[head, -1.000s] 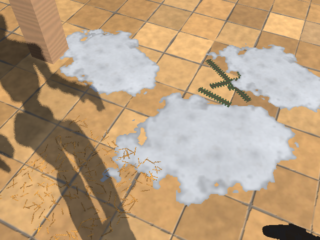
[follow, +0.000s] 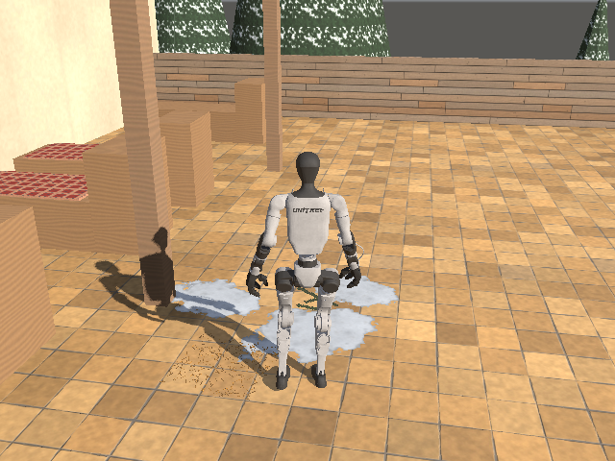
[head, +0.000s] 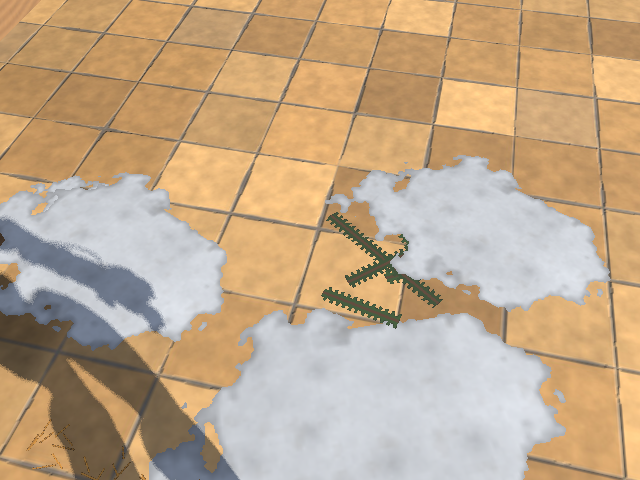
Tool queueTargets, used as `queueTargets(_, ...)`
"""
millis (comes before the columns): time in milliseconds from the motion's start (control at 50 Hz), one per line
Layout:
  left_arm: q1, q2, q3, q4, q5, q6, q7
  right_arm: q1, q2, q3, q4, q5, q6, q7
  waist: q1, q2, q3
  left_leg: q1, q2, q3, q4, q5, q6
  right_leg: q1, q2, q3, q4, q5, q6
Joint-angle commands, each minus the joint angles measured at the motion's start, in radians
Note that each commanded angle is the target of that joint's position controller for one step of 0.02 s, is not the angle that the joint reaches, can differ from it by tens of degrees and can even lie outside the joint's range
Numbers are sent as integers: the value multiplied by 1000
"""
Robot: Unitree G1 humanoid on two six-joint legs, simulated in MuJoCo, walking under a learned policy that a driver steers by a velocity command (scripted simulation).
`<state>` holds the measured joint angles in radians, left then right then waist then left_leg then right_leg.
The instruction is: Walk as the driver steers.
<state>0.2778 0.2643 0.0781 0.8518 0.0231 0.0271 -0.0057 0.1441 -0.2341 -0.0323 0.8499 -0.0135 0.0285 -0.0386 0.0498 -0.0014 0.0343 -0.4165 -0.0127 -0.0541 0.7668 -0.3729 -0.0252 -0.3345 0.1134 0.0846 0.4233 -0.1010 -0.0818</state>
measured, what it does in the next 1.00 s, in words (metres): steps on the spot, turning right: left foot, then right foot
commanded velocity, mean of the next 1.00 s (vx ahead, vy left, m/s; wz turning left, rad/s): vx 0.06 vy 0.00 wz -0.49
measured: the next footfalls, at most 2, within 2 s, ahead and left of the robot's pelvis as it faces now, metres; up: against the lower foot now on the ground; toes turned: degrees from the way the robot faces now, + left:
left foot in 0.08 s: +0.06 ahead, +0.12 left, +0.00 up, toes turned -7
right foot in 0.52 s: -0.02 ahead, -0.09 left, +0.00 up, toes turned -21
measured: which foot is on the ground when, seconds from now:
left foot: up 0.00-0.06, down 0.08-0.52, up 0.54-1.00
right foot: down 0.00-0.08, up 0.10-0.50, down 0.52-1.00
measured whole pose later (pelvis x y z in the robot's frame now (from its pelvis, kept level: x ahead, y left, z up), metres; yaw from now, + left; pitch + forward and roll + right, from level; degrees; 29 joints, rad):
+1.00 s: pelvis +0.00 -0.02 +0.01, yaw -30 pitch +0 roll +0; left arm 0.32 0.27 0.04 0.82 0.03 0.00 -0.01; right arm 0.22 -0.28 -0.05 0.81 -0.03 0.02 0.02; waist 0.03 0.00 -0.01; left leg -0.35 0.01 0.01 0.69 -0.36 0.00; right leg -0.12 0.11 0.12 0.33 -0.21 -0.09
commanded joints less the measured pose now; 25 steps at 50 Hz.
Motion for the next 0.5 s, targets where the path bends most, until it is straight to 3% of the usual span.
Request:
queueTargets(20, -16, 149, 39, -62, 1, 7, 1, 73, -80, -16, -50, 15, -20, -16, -34, -137, -64, 96, -41, 17, -129, -33, 20, 44, -262, 365, -137, -62, -129)
queueTargets(60, -57, 139, 38, -75, -15, 14, 3, 163, -87, -18, -38, 16, -38, -25, -86, -113, -68, 252, -34, 6, -400, 69, 47, -12, -209, 363, -79, -90, -57)
queueTargets(80, -38, 87, 24, -90, -24, 13, 6, 168, -164, -35, -45, 0, -45, -33, -65, 21, -68, 320, 130, -149, -545, 7, 86, -91, -129, 282, 39, -252, 6)
queueTargets(100, -13, 30, 12, -114, -39, 7, 10, 86, -263, -55, -84, -10, -39, -34, -24, 240, -51, 351, 386, -429, -618, 67, 188, -261, 54, 37, 272, -414, 59)
queueTargets(120, -30, 126, 33, -96, 4, 6, 16, 50, -233, -53, -90, -23, -35, -26, -32, 166, -30, 215, 432, -399, -573, 279, 268, -231, -8, -6, 492, -465, 73)
queueTargets(140, -13, 146, 44, -79, 6, 9, 12, 16, -158, -33, -107, -15, -37, -21, -3, 83, -36, 187, 368, -304, -542, 385, 264, -178, -26, 11, 592, -416, 75)
queueTargets(160, 14, 136, 46, -61, 8, 18, 7, -23, -124, -24, -113, -9, -37, -18, 22, 62, -22, 174, 298, -190, -516, 443, 231, -168, -34, -1, 665, -358, 83)
queueTargets(180, 28, 132, 47, -55, 10, 28, 1, -41, -118, -20, -126, -8, -38, -17, 29, 97, -35, 210, 250, -116, -501, 466, 203, -185, -38, -14, 716, -316, 93)
queueTargets(220, 15, 121, 40, -58, 4, 41, -15, -6, -122, -21, -131, -11, -36, -16, -1, 139, -40, 276, 221, -40, -467, 575, 204, -224, -46, -41, 738, -301, 122)
queueTargets(320, -99, 94, 21, -114, -7, 54, -35, 112, -170, -44, -105, -12, -33, -9, -79, 155, -58, 432, 282, -20, -425, 651, 237, -240, -83, -73, 561, -335, 151)
queueTargets(460, -123, 92, 8, -163, -25, 49, -41, 82, -223, -68, -108, -17, -26, 24, -82, 202, -78, 348, 315, 56, -350, 627, 208, -4, -86, -169, 262, -350, 85)
queueTargets(500, -73, 85, 7, -154, -17, 36, -35, 59, -228, -73, -106, -3, -19, 26, -34, 161, -86, 281, 301, 106, -254, 525, 146, 127, -72, -182, 44, -187, 56)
